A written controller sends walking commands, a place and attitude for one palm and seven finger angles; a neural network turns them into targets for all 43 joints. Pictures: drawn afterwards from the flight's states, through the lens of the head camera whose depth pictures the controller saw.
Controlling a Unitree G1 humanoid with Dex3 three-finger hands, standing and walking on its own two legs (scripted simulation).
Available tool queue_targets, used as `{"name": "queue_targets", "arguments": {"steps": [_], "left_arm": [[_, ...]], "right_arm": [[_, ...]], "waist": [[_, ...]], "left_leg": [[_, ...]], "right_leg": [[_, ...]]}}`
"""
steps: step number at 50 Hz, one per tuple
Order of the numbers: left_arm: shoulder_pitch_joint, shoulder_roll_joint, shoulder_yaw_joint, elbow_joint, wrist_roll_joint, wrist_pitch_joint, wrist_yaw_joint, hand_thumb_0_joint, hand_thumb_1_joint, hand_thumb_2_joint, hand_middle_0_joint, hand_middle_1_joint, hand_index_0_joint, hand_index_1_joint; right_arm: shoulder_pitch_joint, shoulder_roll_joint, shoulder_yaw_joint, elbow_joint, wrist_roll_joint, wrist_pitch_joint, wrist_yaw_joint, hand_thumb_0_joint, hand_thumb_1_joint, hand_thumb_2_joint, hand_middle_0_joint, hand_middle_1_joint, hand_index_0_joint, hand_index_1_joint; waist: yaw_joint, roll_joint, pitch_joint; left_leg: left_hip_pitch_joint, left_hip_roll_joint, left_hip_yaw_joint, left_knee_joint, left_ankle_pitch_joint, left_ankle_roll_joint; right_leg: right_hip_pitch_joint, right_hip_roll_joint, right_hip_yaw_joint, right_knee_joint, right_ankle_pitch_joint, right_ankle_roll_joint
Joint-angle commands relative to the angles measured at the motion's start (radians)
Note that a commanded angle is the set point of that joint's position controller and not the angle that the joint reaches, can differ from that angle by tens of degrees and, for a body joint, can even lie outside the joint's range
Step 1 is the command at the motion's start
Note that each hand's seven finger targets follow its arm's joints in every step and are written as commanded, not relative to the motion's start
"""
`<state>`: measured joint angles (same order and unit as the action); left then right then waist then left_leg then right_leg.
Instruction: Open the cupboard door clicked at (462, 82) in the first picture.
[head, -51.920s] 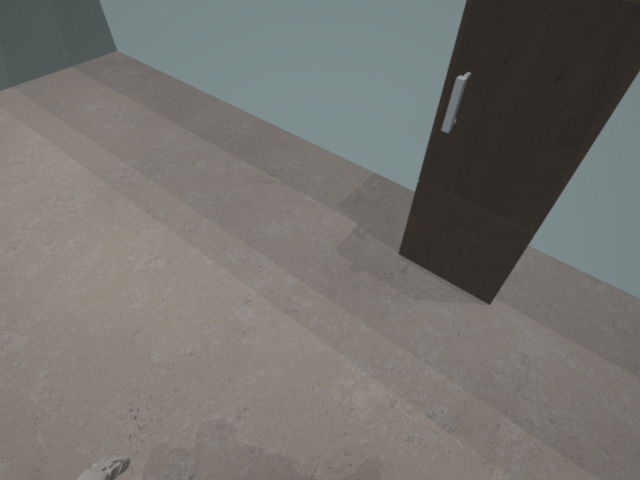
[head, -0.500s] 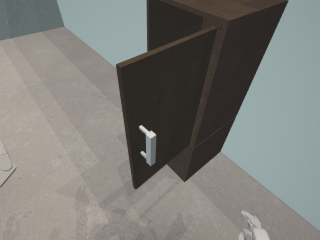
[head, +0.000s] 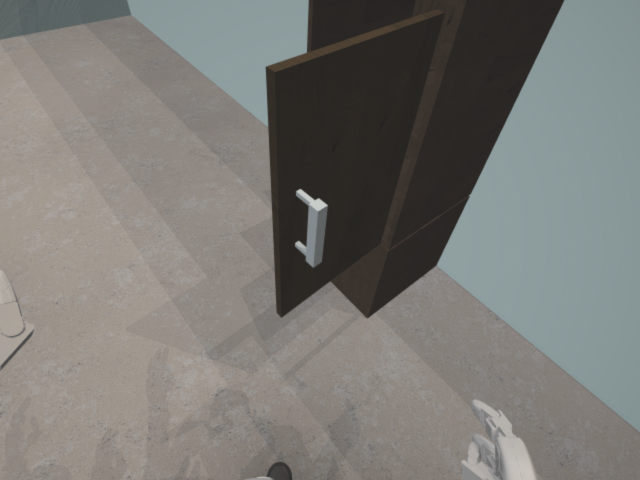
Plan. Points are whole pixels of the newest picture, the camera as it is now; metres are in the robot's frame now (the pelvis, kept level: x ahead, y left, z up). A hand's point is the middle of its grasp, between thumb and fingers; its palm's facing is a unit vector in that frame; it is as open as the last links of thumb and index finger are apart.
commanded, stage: stop stepping back and stand still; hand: left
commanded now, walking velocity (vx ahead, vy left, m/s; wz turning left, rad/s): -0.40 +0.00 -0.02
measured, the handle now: (308, 228) +0.52 +0.08 -0.04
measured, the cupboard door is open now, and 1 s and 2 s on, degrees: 93 93 93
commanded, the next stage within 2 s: let the arm hang, fingers relaxed in 1.24 s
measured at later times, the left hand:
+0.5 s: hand (25, 437) +0.12 +0.24 +0.16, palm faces +0.30 -0.80 -0.52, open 7.4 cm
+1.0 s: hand out of the picture +0.12 +0.29 +0.16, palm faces +0.39 -0.79 -0.47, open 7.4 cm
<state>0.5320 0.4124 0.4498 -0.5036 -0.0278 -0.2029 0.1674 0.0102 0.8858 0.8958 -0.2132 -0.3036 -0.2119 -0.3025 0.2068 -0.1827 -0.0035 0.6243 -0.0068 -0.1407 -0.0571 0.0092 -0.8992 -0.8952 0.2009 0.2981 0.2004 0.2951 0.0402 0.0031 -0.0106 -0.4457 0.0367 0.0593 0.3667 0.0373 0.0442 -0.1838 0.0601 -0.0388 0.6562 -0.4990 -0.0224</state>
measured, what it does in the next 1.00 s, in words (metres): walks backwards: right foot, then left foot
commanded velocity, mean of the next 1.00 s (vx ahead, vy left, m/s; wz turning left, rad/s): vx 0.11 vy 0.02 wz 0.00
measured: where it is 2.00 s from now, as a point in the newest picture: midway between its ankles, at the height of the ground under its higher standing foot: outside the picture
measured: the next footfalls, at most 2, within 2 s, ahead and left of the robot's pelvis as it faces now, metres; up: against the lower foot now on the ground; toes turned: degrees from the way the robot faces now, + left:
right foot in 0.04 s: -0.03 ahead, -0.09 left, +0.00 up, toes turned -5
left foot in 0.20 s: +0.04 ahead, +0.10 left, +0.00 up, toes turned -2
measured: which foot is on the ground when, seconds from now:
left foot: down 0.00-0.04, up 0.06-0.18, down 0.20-0.40, up 0.42-0.62, down 0.64-1.00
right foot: up 0.00-0.02, down 0.04-1.00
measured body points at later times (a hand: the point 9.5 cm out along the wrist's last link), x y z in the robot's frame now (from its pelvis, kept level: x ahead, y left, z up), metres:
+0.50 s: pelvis -0.09 -0.01 +0.00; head -0.08 +0.01 +0.45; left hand +0.09 +0.28 +0.19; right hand +0.02 -0.26 -0.08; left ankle -0.06 +0.11 -0.69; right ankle -0.07 -0.08 -0.73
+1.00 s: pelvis -0.09 +0.03 +0.00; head -0.09 +0.04 +0.45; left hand +0.09 +0.33 +0.19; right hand +0.06 -0.20 -0.08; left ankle -0.09 +0.15 -0.73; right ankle -0.07 -0.08 -0.73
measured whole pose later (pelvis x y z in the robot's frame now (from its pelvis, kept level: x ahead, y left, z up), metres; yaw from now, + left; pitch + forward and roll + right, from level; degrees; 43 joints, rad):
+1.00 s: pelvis -0.09 +0.03 +0.00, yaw -3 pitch -1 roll +0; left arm 0.53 0.40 0.41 -0.45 -0.02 -0.20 0.14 0.01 0.88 0.90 -0.22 -0.30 -0.22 -0.30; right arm 0.21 -0.18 0.02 0.64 -0.01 -0.15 -0.07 0.01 -0.90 -0.89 0.20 0.30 0.20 0.30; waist 0.01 -0.03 0.01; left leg -0.23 0.01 0.06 0.52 -0.28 0.01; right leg -0.29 -0.03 -0.03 0.54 -0.23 0.00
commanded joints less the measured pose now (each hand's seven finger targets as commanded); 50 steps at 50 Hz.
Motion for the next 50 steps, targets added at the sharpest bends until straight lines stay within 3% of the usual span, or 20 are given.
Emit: {"name": "queue_targets", "arguments": {"steps": [1,2,3,4,6,8,10,12,15,17,18,21,23,25,29,32,34,37,41,50], "left_arm": [[-0.146,0.21,0.046,-0.262,-0.002,-0.085,-0.005,0.0,0.9,0.9,-0.2,-0.3,-0.2,-0.3],[-0.188,0.259,0.07,-0.289,0.001,-0.09,0.0,0.0,0.9,0.9,-0.2,-0.3,-0.2,-0.3],[-0.208,0.304,0.121,-0.3,0.009,-0.102,0.011,0.0,0.9,0.9,-0.2,-0.3,-0.2,-0.3],[-0.256,0.307,0.122,-0.324,0.017,-0.108,0.008,0.0,0.9,0.9,-0.2,-0.3,-0.2,-0.3],[-0.12,0.242,0.12,-0.266,0.015,-0.064,-0.001,0.0,0.9,0.9,-0.2,-0.3,-0.2,-0.3],[-0.05,0.203,0.114,-0.239,-0.002,-0.041,-0.002,0.0,0.9,0.9,-0.2,-0.3,-0.2,-0.3],[0.005,0.2,0.109,-0.222,-0.003,-0.038,-0.005,0.0,0.9,0.9,-0.2,-0.3,-0.2,-0.3],[0.001,0.202,0.131,-0.154,-0.007,-0.05,-0.002,0.0,0.9,0.9,-0.2,-0.3,-0.2,-0.3],[0.063,0.226,0.155,-0.217,-0.011,-0.054,-0.008,0.0,0.9,0.9,-0.2,-0.3,-0.2,-0.3],[0.119,0.198,0.133,-0.224,-0.011,-0.048,-0.012,0.0,0.9,0.9,-0.2,-0.3,-0.2,-0.3],[0.126,0.212,0.143,-0.225,-0.008,-0.05,-0.011,0.0,0.9,0.9,-0.2,-0.3,-0.2,-0.3],[0.077,0.221,0.137,-0.23,-0.01,-0.048,-0.01,0.0,0.9,0.9,-0.2,-0.3,-0.2,-0.3],[-0.001,0.23,0.151,-0.213,-0.002,-0.061,-0.006,0.0,0.9,0.9,-0.2,-0.3,-0.2,-0.3],[-0.05,0.212,0.125,-0.175,0.007,-0.063,0.0,0.0,0.9,0.9,-0.2,-0.3,-0.2,-0.3],[-0.064,0.176,0.075,-0.128,0.022,-0.058,0.014,0.0,0.9,0.9,-0.2,-0.3,-0.2,-0.3],[-0.093,0.168,0.069,-0.193,0.023,-0.081,0.012,0.0,0.9,0.9,-0.2,-0.3,-0.2,-0.3],[-0.08,0.194,0.098,-0.203,0.022,-0.081,0.014,0.0,0.9,0.9,-0.2,-0.3,-0.2,-0.3],[-0.051,0.186,0.101,-0.18,0.025,-0.078,0.004,0.0,0.9,0.9,-0.2,-0.3,-0.2,-0.3],[-0.038,0.189,0.106,-0.127,0.009,-0.065,0.001,0.0,0.9,0.9,-0.2,-0.3,-0.2,-0.3],[-0.089,0.171,0.086,-0.168,0.015,-0.069,-0.009,0.0,0.9,0.9,-0.2,-0.3,-0.2,-0.3]], "right_arm": [[-0.085,-0.136,-0.049,-0.108,0.002,-0.042,-0.008,0.0,-0.9,-0.9,0.2,0.3,0.2,0.3],[-0.11,-0.128,-0.043,-0.103,-0.002,-0.038,-0.014,0.0,-0.9,-0.9,0.2,0.3,0.2,0.3],[-0.135,-0.123,-0.036,-0.116,-0.014,-0.043,-0.018,0.0,-0.9,-0.9,0.2,0.3,0.2,0.3],[-0.122,-0.126,-0.034,-0.107,-0.012,-0.053,-0.018,0.0,-0.9,-0.9,0.2,0.3,0.2,0.3],[-0.111,-0.107,-0.021,-0.157,0.01,-0.043,-0.031,0.0,-0.9,-0.9,0.2,0.3,0.2,0.3],[-0.098,-0.122,-0.009,-0.141,0.01,-0.041,-0.047,0.0,-0.9,-0.9,0.2,0.3,0.2,0.3],[-0.069,-0.149,-0.021,-0.151,0.005,-0.062,-0.041,0.0,-0.9,-0.9,0.2,0.3,0.2,0.3],[-0.041,-0.152,-0.03,-0.145,0.01,-0.084,-0.031,0.0,-0.9,-0.9,0.2,0.3,0.2,0.3],[-0.053,-0.148,-0.02,-0.15,-0.011,-0.082,-0.025,0.0,-0.9,-0.9,0.2,0.3,0.2,0.3],[-0.092,-0.159,-0.023,-0.169,-0.002,-0.065,-0.018,0.0,-0.9,-0.9,0.2,0.3,0.2,0.3],[-0.101,-0.159,-0.027,-0.176,-0.003,-0.054,-0.017,0.0,-0.9,-0.9,0.2,0.3,0.2,0.3],[-0.088,-0.15,-0.054,-0.155,0.001,-0.023,-0.019,0.0,-0.9,-0.9,0.2,0.3,0.2,0.3],[-0.043,-0.151,-0.05,-0.122,-0.013,-0.027,-0.021,0.0,-0.9,-0.9,0.2,0.3,0.2,0.3],[-0.049,-0.129,-0.033,-0.12,-0.012,-0.032,-0.029,0.0,-0.9,-0.9,0.2,0.3,0.2,0.3],[-0.028,-0.138,-0.037,-0.097,-0.014,-0.065,-0.063,0.0,-0.9,-0.9,0.2,0.3,0.2,0.3],[-0.028,-0.173,-0.04,-0.121,-0.018,-0.077,-0.059,0.0,-0.9,-0.9,0.2,0.3,0.2,0.3],[-0.04,-0.164,-0.038,-0.127,-0.002,-0.074,-0.05,0.0,-0.9,-0.9,0.2,0.3,0.2,0.3],[-0.048,-0.151,-0.034,-0.123,-0.002,-0.073,-0.04,0.0,-0.9,-0.9,0.2,0.3,0.2,0.3],[-0.03,-0.131,-0.037,-0.111,0.004,-0.065,-0.023,0.0,-0.9,-0.9,0.2,0.3,0.2,0.3],[-0.075,-0.135,-0.021,-0.142,-0.001,-0.062,-0.037,0.0,-0.9,-0.9,0.2,0.3,0.2,0.3]], "waist": [[-0.047,-0.06,-0.101],[-0.03,-0.189,-0.083],[-0.01,-0.19,-0.051],[-0.015,-0.189,-0.147],[-0.034,-0.159,-0.141],[-0.06,0.1,-0.158],[-0.039,0.331,-0.15],[-0.043,0.132,-0.085],[-0.053,0.149,-0.128],[-0.043,0.145,-0.094],[-0.045,0.087,-0.053],[-0.029,-0.237,0.007],[-0.07,-0.135,-0.009],[-0.075,-0.089,-0.021],[-0.054,-0.022,-0.023],[-0.047,0.203,-0.007],[-0.039,0.19,-0.053],[-0.044,0.048,-0.003],[-0.059,-0.136,-0.047],[-0.035,0.115,-0.045]], "left_leg": [[0.308,0.045,-0.047,0.189,-0.302,-0.09],[0.282,-0.022,-0.044,0.445,-0.328,-0.101],[0.161,-0.032,-0.045,0.61,-0.42,-0.096],[0.132,-0.048,-0.079,0.668,-0.441,-0.084],[0.08,-0.014,-0.055,0.378,-0.359,-0.053],[0.293,-0.034,-0.023,0.074,-0.002,-0.038],[0.403,0.19,-0.292,-0.015,0.279,0.032],[0.366,0.213,-0.351,-0.069,0.137,0.061],[0.278,0.187,-0.287,-0.07,0.098,0.022],[0.066,0.141,-0.181,-0.097,-0.341,0.024],[-0.022,0.091,-0.141,-0.053,-0.514,0.007],[-0.033,-0.04,-0.053,0.637,-0.497,-0.051],[-0.077,0.002,-0.071,0.718,-0.417,-0.05],[0.036,0.035,-0.05,0.517,-0.384,-0.039],[0.243,-0.018,0.028,0.146,-0.404,-0.008],[0.224,0.128,-0.211,-0.057,-0.502,0.064],[0.136,0.179,-0.243,-0.051,-0.383,0.061],[0.049,0.084,-0.106,0.042,-0.299,0.018],[0.129,-0.02,-0.016,0.267,-0.349,-0.029],[0.158,0.119,-0.147,-0.076,-0.166,-0.003]], "right_leg": [[-0.248,-0.243,0.293,-0.474,0.087,-0.112],[-0.343,-0.402,0.428,-0.529,0.206,-0.175],[-0.291,-0.425,0.361,-0.469,0.438,-0.2],[-0.21,-0.41,0.304,-0.388,0.554,-0.202],[0.02,-0.3,0.162,-0.2,0.856,-0.119],[-0.044,-0.184,0.068,-0.066,0.727,-0.019],[-0.212,-0.066,0.033,0.072,0.059,0.036],[-0.228,-0.029,0.043,0.044,0.0,0.031],[-0.09,-0.05,0.02,-0.01,0.095,0.035],[0.082,-0.061,-0.002,-0.136,0.148,0.024],[0.108,-0.084,0.034,-0.23,0.135,0.003],[-0.211,-0.412,0.551,-0.556,-0.325,-0.183],[-0.211,-0.376,0.434,-0.516,-0.203,-0.16],[-0.231,-0.321,0.286,-0.454,-0.089,-0.128],[-0.218,-0.262,0.215,-0.395,-0.102,-0.086],[-0.184,-0.117,0.124,-0.147,0.071,-0.008],[-0.063,-0.073,0.01,-0.058,0.233,0.028],[-0.003,-0.115,0.083,-0.143,0.321,0.005],[-0.077,-0.277,0.294,-0.346,0.263,-0.074],[-0.005,-0.082,0.021,-0.103,0.37,0.035]]}}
